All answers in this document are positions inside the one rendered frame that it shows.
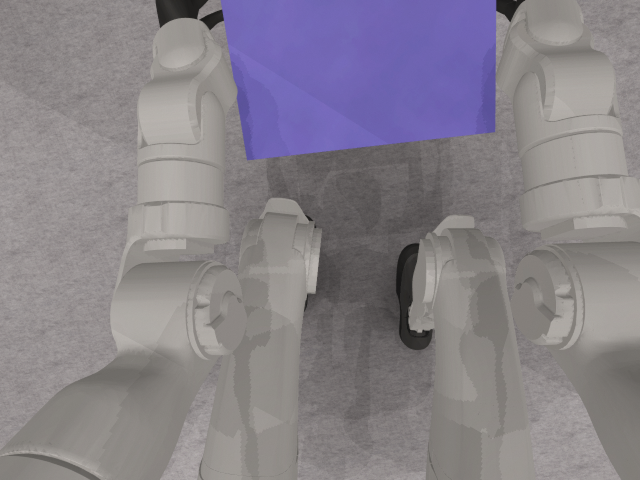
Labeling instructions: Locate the carton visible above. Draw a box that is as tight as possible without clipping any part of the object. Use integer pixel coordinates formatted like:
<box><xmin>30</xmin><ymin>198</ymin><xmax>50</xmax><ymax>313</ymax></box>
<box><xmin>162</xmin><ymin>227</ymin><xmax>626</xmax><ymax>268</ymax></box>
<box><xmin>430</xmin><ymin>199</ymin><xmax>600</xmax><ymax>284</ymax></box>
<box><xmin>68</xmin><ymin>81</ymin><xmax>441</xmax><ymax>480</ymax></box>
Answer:
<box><xmin>221</xmin><ymin>0</ymin><xmax>496</xmax><ymax>160</ymax></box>

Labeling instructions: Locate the right robot shin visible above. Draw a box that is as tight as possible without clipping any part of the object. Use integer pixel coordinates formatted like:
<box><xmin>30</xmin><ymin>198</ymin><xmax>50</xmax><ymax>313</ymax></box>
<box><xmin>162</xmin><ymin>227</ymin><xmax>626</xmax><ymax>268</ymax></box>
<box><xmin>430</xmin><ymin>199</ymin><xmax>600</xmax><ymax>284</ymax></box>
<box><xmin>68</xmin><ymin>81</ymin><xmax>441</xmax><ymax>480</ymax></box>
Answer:
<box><xmin>408</xmin><ymin>214</ymin><xmax>506</xmax><ymax>331</ymax></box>

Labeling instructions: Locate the left robot hand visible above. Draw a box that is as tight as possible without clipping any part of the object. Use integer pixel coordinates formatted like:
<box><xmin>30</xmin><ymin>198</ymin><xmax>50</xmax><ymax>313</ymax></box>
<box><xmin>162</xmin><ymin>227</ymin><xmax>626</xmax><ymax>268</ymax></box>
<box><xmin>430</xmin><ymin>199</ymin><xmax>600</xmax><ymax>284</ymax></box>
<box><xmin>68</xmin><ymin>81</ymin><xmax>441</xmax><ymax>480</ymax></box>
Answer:
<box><xmin>155</xmin><ymin>0</ymin><xmax>224</xmax><ymax>30</ymax></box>

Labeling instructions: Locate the left robot forearm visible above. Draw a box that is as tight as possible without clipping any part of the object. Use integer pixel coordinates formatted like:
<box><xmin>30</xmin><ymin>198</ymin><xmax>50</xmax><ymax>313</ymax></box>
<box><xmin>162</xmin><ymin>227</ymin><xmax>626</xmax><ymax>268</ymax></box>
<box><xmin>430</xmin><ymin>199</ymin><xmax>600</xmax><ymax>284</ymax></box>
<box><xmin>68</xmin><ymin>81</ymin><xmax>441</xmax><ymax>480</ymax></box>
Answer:
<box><xmin>110</xmin><ymin>18</ymin><xmax>238</xmax><ymax>340</ymax></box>

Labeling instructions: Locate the right robot upper arm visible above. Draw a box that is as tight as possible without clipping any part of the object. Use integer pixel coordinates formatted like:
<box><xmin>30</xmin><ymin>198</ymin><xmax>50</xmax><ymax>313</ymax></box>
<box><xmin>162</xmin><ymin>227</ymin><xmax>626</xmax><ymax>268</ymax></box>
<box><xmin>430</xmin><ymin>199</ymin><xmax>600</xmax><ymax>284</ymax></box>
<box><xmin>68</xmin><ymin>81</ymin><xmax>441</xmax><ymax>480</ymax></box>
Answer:
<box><xmin>510</xmin><ymin>241</ymin><xmax>640</xmax><ymax>480</ymax></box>

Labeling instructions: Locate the right robot forearm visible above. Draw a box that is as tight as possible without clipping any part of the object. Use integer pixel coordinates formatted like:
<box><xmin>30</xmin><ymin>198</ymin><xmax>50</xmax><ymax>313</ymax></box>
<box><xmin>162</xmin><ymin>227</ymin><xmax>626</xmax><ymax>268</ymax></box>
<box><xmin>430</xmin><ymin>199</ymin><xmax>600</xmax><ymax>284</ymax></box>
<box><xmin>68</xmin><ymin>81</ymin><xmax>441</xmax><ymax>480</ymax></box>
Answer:
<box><xmin>495</xmin><ymin>0</ymin><xmax>640</xmax><ymax>243</ymax></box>

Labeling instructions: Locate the left robot thigh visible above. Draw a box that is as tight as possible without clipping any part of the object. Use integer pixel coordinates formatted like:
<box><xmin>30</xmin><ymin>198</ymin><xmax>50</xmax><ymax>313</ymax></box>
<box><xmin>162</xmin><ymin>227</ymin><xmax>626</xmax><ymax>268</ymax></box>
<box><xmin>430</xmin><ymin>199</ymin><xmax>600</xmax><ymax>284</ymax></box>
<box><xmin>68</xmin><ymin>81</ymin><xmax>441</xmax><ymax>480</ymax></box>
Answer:
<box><xmin>197</xmin><ymin>212</ymin><xmax>322</xmax><ymax>480</ymax></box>

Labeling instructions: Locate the right robot hand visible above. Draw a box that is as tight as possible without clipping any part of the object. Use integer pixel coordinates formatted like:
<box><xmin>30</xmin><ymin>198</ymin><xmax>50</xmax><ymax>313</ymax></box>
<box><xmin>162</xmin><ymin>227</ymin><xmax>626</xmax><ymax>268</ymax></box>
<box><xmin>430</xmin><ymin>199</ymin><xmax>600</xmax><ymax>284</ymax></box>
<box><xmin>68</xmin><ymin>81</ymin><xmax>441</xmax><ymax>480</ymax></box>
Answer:
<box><xmin>496</xmin><ymin>0</ymin><xmax>525</xmax><ymax>22</ymax></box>

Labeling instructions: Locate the left robot upper arm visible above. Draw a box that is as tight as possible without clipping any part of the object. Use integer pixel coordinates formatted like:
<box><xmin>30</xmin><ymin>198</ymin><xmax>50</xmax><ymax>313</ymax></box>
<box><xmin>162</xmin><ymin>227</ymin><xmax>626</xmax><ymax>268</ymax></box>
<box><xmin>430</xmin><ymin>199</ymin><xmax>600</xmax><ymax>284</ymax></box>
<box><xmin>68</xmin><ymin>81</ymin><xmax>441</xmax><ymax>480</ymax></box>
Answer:
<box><xmin>0</xmin><ymin>260</ymin><xmax>247</xmax><ymax>480</ymax></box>

